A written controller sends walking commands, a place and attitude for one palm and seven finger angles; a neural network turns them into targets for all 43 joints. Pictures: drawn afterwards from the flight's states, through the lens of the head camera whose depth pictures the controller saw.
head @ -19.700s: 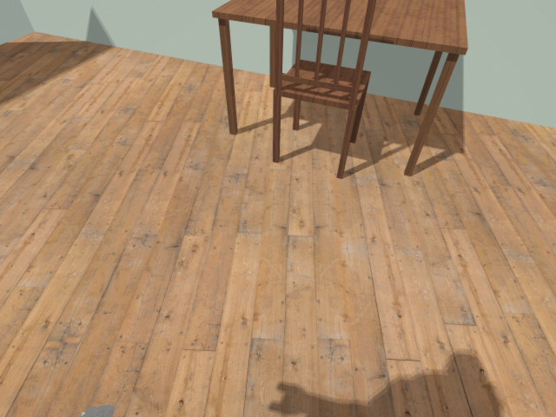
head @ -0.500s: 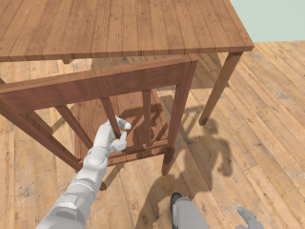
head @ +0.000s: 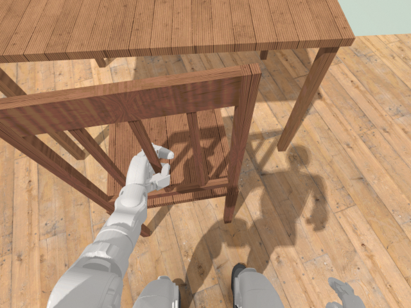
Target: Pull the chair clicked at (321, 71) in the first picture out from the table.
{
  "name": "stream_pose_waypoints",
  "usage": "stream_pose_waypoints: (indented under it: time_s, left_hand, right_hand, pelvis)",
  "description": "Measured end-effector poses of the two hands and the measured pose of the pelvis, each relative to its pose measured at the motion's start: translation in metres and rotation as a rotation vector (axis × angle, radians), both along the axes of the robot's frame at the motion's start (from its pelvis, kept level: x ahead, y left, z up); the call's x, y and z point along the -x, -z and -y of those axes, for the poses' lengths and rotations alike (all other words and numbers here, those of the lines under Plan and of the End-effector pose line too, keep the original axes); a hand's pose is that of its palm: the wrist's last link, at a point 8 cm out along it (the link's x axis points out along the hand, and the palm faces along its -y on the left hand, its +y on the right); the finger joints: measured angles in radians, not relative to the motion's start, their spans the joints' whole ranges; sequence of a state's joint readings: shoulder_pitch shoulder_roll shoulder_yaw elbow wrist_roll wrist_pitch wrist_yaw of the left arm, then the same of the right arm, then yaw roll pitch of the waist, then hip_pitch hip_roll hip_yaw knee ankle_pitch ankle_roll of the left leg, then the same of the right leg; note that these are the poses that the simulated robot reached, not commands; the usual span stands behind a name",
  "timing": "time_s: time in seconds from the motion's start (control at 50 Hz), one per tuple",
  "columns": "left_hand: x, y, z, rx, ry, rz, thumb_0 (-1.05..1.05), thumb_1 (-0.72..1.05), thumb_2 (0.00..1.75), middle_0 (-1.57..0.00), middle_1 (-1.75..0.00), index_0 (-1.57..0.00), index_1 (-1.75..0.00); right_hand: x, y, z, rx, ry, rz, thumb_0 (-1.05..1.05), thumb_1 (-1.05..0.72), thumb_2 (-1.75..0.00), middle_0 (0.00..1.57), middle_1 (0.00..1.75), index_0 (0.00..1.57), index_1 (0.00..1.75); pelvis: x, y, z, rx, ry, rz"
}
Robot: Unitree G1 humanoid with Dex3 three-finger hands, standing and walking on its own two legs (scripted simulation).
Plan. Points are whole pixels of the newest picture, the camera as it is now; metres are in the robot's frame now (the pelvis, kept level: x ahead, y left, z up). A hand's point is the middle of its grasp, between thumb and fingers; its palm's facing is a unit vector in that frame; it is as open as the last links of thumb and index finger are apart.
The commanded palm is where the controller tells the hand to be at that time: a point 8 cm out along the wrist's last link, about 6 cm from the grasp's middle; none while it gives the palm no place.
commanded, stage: step backward, pulling the chair out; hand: left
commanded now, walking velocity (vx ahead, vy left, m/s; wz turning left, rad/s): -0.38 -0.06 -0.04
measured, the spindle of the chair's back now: (155, 163) +0.40 +0.11 -0.05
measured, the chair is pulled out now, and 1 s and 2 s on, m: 0.23 0.46 0.63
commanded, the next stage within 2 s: stop walking, hand still on the chair in 1.12 s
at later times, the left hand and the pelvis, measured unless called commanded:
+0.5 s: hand (158, 225) +0.27 +0.09 -0.06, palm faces -0.12 -0.97 -0.20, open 5.1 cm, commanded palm +0.25 +0.15 -0.06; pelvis -0.09 +0.02 +0.00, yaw -3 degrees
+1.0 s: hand (152, 297) +0.14 +0.10 -0.05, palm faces -0.11 -0.97 -0.21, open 5.0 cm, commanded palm +0.12 +0.16 -0.05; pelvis -0.22 +0.01 +0.00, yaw -4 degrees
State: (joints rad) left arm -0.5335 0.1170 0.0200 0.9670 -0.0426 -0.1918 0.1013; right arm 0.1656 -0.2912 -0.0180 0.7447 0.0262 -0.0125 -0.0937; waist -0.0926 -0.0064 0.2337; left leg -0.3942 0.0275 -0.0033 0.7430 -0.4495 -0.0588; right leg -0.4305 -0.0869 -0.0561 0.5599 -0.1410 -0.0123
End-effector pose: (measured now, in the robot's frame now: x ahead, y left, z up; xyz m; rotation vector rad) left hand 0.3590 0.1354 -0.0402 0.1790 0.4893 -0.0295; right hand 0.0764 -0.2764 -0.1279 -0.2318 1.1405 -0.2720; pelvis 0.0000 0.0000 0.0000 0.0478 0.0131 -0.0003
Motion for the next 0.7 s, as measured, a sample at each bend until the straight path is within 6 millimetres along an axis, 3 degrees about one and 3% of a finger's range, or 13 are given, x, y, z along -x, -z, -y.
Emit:
stream_pose_waypoints:
  time_s: [0.08, 0.16, 0.3, 0.4, 0.52, 0.64, 0.7]
  left_hand:
    - [0.011, 0.000, -0.002, -0.005, 0.050, 0.026, 0.02, 0.75, 0.80, -0.26, -1.16, -0.49, -1.45]
    - [0.031, 0.000, -0.006, -0.002, 0.077, 0.046, 0.02, 0.76, 0.79, -0.23, -1.17, -0.47, -1.45]
    - [0.071, -0.001, -0.011, -0.032, 0.044, 0.045, 0.02, 0.74, 0.80, -0.27, -1.16, -0.46, -1.45]
    - [0.089, -0.003, -0.009, -0.034, 0.026, 0.025, 0.03, 0.73, 0.81, -0.29, -1.13, -0.48, -1.45]
    - [0.106, -0.004, -0.011, -0.032, 0.061, 0.021, 0.02, 0.74, 0.80, -0.27, -1.14, -0.49, -1.45]
    - [0.133, -0.004, -0.018, -0.019, 0.096, 0.032, 0.02, 0.76, 0.79, -0.23, -1.16, -0.46, -1.45]
    - [0.152, -0.005, -0.021, -0.019, 0.087, 0.023, 0.02, 0.76, 0.79, -0.22, -1.15, -0.46, -1.45]
  right_hand:
    - [0.002, -0.009, 0.005, 0.059, 0.039, 0.068, 0.01, -0.91, -0.90, 0.20, 0.30, 0.20, 0.30]
    - [0.007, -0.018, -0.009, 0.044, 0.053, 0.105, 0.00, -0.91, -0.90, 0.19, 0.30, 0.20, 0.30]
    - [0.018, 0.006, -0.043, -0.110, -0.005, 0.092, 0.00, -0.91, -0.90, 0.19, 0.30, 0.20, 0.30]
    - [0.041, 0.007, -0.047, -0.127, 0.009, 0.074, 0.00, -0.91, -0.90, 0.20, 0.30, 0.21, 0.30]
    - [0.073, -0.003, -0.035, -0.029, 0.018, 0.094, 0.01, -0.91, -0.90, 0.20, 0.30, 0.21, 0.30]
    - [0.119, -0.021, -0.035, 0.031, 0.046, 0.086, 0.01, -0.91, -0.90, 0.20, 0.30, 0.20, 0.30]
    - [0.142, -0.020, -0.039, -0.001, 0.051, 0.065, 0.00, -0.91, -0.90, 0.20, 0.30, 0.20, 0.30]
  pelvis:
    - [0.014, 0.006, -0.015, 0.022, 0.013, 0.005]
    - [0.025, 0.007, -0.017, 0.013, 0.042, 0.010]
    - [0.043, 0.004, -0.003, 0.069, 0.071, -0.003]
    - [0.066, -0.002, -0.002, 0.033, 0.065, -0.005]
    - [0.094, 0.001, -0.019, 0.035, 0.039, -0.033]
    - [0.127, -0.002, -0.030, 0.024, 0.062, -0.007]
    - [0.138, -0.005, -0.028, 0.059, 0.070, -0.016]
